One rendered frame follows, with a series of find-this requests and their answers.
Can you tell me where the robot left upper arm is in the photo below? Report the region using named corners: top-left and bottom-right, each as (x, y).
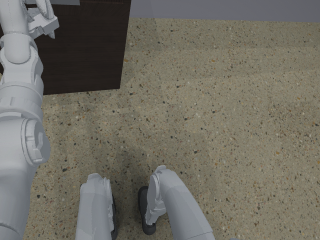
top-left (0, 118), bottom-right (51, 240)

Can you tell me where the robot right thigh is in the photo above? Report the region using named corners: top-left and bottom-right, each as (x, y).
top-left (150, 169), bottom-right (216, 240)

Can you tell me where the cabinet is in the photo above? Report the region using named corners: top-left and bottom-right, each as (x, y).
top-left (0, 0), bottom-right (132, 95)

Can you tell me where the left robot hand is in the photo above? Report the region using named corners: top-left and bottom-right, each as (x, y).
top-left (0, 0), bottom-right (60, 40)

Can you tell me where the robot right foot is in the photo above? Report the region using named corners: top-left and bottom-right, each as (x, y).
top-left (137, 186), bottom-right (157, 235)

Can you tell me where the robot left forearm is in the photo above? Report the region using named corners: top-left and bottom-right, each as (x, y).
top-left (0, 33), bottom-right (44, 124)

